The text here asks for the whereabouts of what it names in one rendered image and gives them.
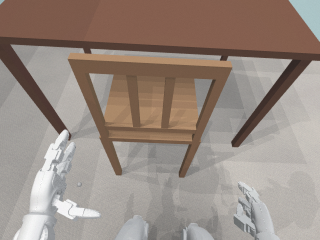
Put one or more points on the table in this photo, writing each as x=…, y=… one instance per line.
x=238, y=28

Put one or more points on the right robot shin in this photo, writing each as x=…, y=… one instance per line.
x=193, y=224

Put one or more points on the chair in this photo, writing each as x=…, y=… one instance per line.
x=151, y=99

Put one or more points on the robot left forearm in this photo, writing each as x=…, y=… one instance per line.
x=37, y=226

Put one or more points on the left robot hand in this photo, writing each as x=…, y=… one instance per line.
x=51, y=178

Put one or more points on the right robot hand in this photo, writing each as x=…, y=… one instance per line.
x=257, y=218

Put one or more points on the robot left thigh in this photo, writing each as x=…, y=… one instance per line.
x=133, y=229

